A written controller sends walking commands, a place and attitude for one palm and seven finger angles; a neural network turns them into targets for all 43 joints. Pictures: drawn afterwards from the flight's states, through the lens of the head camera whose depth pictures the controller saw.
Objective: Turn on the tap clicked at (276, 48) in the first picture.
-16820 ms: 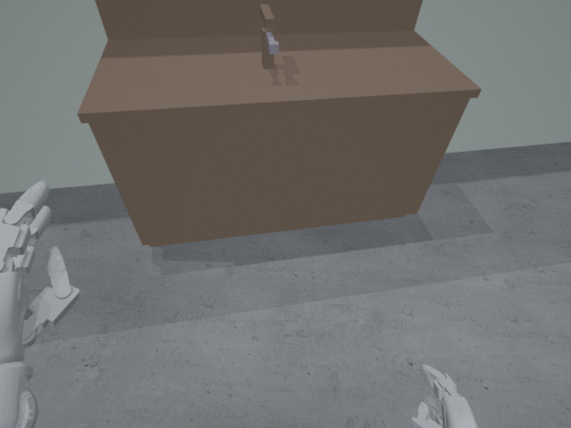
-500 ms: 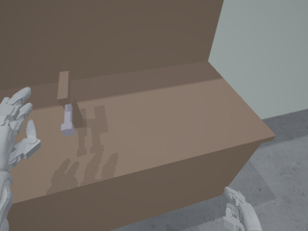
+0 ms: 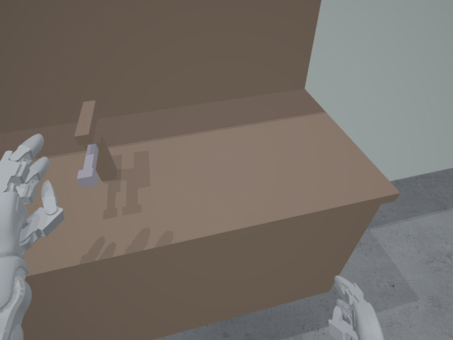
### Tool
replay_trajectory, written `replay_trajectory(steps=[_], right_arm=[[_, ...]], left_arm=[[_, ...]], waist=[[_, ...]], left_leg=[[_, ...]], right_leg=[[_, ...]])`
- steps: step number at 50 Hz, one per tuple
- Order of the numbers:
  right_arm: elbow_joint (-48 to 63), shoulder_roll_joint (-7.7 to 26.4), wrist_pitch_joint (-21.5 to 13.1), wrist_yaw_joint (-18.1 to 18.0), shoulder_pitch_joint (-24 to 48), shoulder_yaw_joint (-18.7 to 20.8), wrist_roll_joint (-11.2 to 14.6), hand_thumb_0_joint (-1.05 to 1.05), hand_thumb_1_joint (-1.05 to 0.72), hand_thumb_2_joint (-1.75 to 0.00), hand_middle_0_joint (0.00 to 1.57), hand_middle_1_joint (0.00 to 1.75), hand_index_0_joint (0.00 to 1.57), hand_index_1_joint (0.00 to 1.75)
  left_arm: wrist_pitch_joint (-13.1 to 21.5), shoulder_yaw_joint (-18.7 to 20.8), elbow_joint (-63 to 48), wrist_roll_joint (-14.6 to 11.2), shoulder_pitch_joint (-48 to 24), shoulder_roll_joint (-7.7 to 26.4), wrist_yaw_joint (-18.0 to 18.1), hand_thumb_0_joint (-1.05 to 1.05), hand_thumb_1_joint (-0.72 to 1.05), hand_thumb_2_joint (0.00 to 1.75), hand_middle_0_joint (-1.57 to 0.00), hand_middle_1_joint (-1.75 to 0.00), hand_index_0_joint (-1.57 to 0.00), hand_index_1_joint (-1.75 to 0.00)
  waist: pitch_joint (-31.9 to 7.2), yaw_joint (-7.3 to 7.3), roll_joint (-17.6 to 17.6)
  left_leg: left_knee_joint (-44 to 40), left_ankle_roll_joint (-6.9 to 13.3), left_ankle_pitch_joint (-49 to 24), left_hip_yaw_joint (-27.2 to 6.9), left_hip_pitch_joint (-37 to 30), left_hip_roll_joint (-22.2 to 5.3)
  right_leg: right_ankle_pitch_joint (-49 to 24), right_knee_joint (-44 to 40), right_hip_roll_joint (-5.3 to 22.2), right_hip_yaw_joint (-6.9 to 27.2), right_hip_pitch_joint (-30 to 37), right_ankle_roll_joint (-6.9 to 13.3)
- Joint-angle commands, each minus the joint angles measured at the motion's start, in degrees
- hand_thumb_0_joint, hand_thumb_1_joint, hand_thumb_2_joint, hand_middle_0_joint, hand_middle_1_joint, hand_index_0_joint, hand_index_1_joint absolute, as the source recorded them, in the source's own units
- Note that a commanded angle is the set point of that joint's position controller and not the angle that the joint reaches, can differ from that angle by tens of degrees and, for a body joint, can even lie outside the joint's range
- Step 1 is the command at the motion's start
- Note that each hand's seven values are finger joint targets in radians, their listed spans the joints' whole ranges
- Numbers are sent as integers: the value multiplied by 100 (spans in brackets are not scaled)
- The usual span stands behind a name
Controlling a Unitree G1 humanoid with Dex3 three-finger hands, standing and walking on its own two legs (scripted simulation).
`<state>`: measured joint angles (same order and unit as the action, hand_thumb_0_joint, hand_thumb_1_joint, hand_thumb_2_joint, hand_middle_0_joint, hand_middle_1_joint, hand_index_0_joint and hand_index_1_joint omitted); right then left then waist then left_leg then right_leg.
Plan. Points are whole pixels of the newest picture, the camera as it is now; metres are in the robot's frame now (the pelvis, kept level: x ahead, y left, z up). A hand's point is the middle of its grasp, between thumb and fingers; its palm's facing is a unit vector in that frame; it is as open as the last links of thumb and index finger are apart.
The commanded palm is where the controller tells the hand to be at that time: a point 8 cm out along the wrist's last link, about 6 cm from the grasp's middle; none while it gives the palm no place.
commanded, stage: turn the palm inward beside the body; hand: left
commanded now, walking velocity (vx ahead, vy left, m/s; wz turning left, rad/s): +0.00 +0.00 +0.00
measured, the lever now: (87, 178) +0.37 +0.33 +0.09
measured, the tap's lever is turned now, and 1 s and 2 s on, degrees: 0 0 0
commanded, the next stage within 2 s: reach beside the lever's end, fingers flat in 1.48 s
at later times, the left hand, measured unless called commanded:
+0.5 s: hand (70, 218) +0.23 +0.25 +0.16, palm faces +0.43 -0.88 -0.21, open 7.4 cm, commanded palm +0.18 +0.29 +0.17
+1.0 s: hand (65, 240) +0.20 +0.25 +0.15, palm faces +0.48 -0.87 -0.13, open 7.4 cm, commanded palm +0.15 +0.29 +0.16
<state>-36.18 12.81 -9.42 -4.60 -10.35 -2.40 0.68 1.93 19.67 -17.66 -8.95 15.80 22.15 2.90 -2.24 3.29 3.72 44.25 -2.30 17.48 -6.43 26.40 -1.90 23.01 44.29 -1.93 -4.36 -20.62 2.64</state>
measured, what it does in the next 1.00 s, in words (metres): stands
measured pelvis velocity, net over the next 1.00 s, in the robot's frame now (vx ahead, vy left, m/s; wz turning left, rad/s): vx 0.02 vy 0.02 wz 0.01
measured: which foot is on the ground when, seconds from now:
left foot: down 0.00-1.00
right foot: down 0.00-1.00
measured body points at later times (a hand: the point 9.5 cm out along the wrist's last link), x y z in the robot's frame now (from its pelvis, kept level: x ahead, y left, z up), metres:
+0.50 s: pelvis +0.04 +0.01 +0.01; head +0.03 +0.00 +0.45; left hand +0.20 +0.30 +0.18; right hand +0.24 -0.21 -0.06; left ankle +0.07 +0.16 -0.71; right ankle +0.01 -0.09 -0.71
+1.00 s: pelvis +0.02 +0.02 +0.00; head +0.00 +0.01 +0.45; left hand +0.17 +0.30 +0.16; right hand +0.23 -0.19 -0.06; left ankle +0.07 +0.16 -0.71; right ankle +0.01 -0.09 -0.71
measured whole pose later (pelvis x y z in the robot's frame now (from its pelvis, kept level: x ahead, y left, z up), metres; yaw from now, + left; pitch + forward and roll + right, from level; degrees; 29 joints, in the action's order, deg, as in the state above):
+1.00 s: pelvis +0.02 +0.02 +0.00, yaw +1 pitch +0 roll -1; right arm -35.1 13.0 -12.1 -5.8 -11.6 -3.5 0.6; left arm -2.6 11.4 -30.9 -11.0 31.0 12.9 11.9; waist -3.8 4.1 2.9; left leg 43.7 -2.0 18.5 -6.2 25.3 -0.4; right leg 23.6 42.0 -0.4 -4.3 -18.4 1.0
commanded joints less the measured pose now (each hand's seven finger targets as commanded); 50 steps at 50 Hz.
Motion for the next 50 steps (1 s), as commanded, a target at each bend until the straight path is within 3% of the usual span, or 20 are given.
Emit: replay_trajectory(steps=[1, 7, 9, 10, 14, 15, 17, 19, 20, 23, 25, 29, 32, 34, 35, 39, 41, 45, 49, 50], right_arm=[[1067, 646, -416, -52, 788, 286, -14, 0, -90, -90, 20, 30, 20, 30], [1041, 730, -588, -127, 430, 339, -28, 0, -90, -90, 20, 30, 20, 30], [983, 731, -653, -141, 415, 355, -26, 0, -90, -90, 20, 30, 20, 30], [983, 715, -679, -129, 331, 359, -30, 0, -90, -90, 20, 30, 20, 30], [925, 721, -766, -105, 332, 382, -16, 0, -90, -90, 20, 30, 20, 30], [948, 695, -766, -89, 275, 377, -16, 0, -90, -90, 20, 30, 20, 30], [974, 711, -777, -89, 289, 374, -18, 0, -90, -90, 20, 30, 20, 30], [978, 700, -776, -92, 381, 356, -6, 0, -90, -90, 20, 30, 20, 30], [1014, 670, -764, -81, 342, 339, -5, 0, -90, -90, 20, 30, 20, 30], [1052, 679, -728, -83, 378, 319, -12, 0, -90, -90, 20, 30, 20, 30], [1087, 659, -672, -81, 443, 282, 1, 0, -90, -90, 20, 30, 20, 30], [1109, 649, -622, -102, 566, 229, -15, 0, -90, -90, 20, 30, 20, 30], [1139, 635, -574, -124, 624, 202, -17, 0, -90, -90, 20, 30, 20, 30], [1124, 629, -560, -140, 663, 180, -20, 0, -90, -90, 20, 30, 20, 30], [1149, 602, -556, -132, 689, 165, -12, 0, -90, -90, 20, 30, 20, 30], [1145, 615, -564, -158, 736, 146, -21, 0, -90, -90, 20, 30, 20, 30], [1155, 600, -568, -155, 768, 131, -4, 0, -90, -90, 20, 30, 20, 30], [1176, 593, -597, -161, 814, 114, -7, 0, -90, -90, 20, 30, 20, 30], [1124, 622, -639, -188, 812, 130, -17, 0, -90, -90, 20, 30, 20, 30], [1138, 598, -638, -188, 827, 111, -8, 0, -90, -90, 20, 30, 20, 30]], left_arm=[[401, 924, -1421, -140, -186, 1180, 258, 0, 90, 90, -20, -30, -20, -30], [404, 763, -1791, -242, 349, 858, 160, 0, 90, 90, -20, -30, -20, -30], [482, 860, -1870, -224, 422, 914, 196, 0, 90, 90, -20, -30, -20, -30], [524, 659, -1892, -238, 468, 672, 182, 0, 90, 90, -20, -30, -20, -30], [642, 706, -2010, -218, 691, 704, 246, 0, 90, 90, -20, -30, -20, -30], [642, 482, -2026, -204, 739, 476, 258, 0, 90, 90, -20, -30, -20, -30], [598, 445, -2040, -228, 790, 454, 294, 0, 90, 90, -20, -30, -20, -30], [548, 466, -2152, -177, 855, 481, 362, 0, 90, 90, -20, -30, -20, -30], [514, 261, -2191, -153, 890, 282, 385, 0, 90, 90, -20, -30, -20, -30], [404, 211, -2225, -154, 945, 251, 480, 0, 90, 90, -20, -30, -20, -30], [311, 52, -2302, -94, 913, 106, 535, 0, 90, 90, -20, -30, -20, -30], [179, 54, -2387, -78, 926, 152, 647, 0, 90, 90, -20, -30, -20, -30], [101, -144, -2396, -87, 854, -25, 688, 0, 90, 90, -20, -30, -20, -30], [58, -44, -2464, -79, 879, 76, 737, 0, 90, 90, -20, -30, -20, -30], [59, -230, -2518, -73, 846, -94, 743, 0, 90, 90, -20, -30, -20, -30], [17, -171, -2568, -69, 946, -1, 815, 0, 90, 90, -20, -30, -20, -30], [8, -330, -2535, -97, 987, -186, 847, 0, 90, 90, -20, -30, -20, -30], [-11, -380, -2715, -111, 1012, -207, 925, 0, 90, 90, -20, -30, -20, -30], [-47, -201, -2706, -169, 1024, -68, 1006, 0, 90, 90, -20, -30, -20, -30], [-72, -334, -2653, -197, 1006, -228, 1005, 0, 90, 90, -20, -30, -20, -30]], waist=[[-472, 130, -247], [-715, 67, -281], [-742, 92, -257], [-755, 52, -248], [-866, 111, -154], [-890, 82, -106], [-893, 88, -250], [-847, 147, -56], [-832, 117, -49], [-759, 123, -258], [-735, 122, -158], [-594, 140, -84], [-539, 92, -214], [-534, 134, -59], [-534, 97, -38], [-470, 142, 43], [-427, 104, -12], [-384, 100, 103], [-393, 119, 12], [-336, 94, -47]], left_leg=[[-343, 280, 22, 431, -391, 262], [-418, 381, -990, 513, -734, 276], [-387, 395, -1197, 526, -816, 292], [-380, 394, -1252, 530, -808, 304], [-361, 396, -1519, 533, -865, 306], [-381, 388, -1549, 534, -886, 304], [-431, 389, -1492, 490, -867, 288], [-464, 374, -1525, 490, -905, 280], [-478, 367, -1540, 484, -910, 280], [-565, 351, -1446, 416, -879, 240], [-606, 337, -1355, 399, -901, 236], [-685, 334, -1101, 340, -885, 225], [-727, 329, -812, 315, -851, 219], [-766, 327, -719, 296, -853, 232], [-764, 318, -662, 297, -865, 228], [-816, 322, -390, 254, -785, 242], [-825, 314, -198, 241, -746, 243], [-841, 318, -28, 227, -702, 264], [-802, 328, 26, 219, -687, 269], [-805, 327, 91, 224, -655, 279]], right_leg=[[254, -1529, 446, 617, -365, -223], [-1849, -1089, 341, 197, -108, -281], [-2157, -1043, 331, 170, -63, -284], [-2244, -1011, 333, 126, -81, -283], [-2507, -933, 322, 79, 47, -254], [-2465, -905, 315, 31, 17, -233], [-2308, -915, 294, -4, -12, -231], [-2228, -903, 280, -16, 16, -191], [-2200, -889, 284, -48, -19, -180], [-1964, -899, 252, -94, -51, -171], [-1790, -900, 241, -107, -116, -150], [-1448, -989, 220, -98, -164, -126], [-1109, -1049, 203, -109, -248, -133], [-998, -1095, 202, -86, -215, -111], [-929, -1079, 208, -101, -258, -109], [-667, -1131, 194, -82, -269, -96], [-499, -1135, 192, -98, -329, -103], [-367, -1146, 209, -87, -332, -94], [-299, -1224, 200, -55, -324, -102], [-242, -1216, 208, -67, -361, -111]])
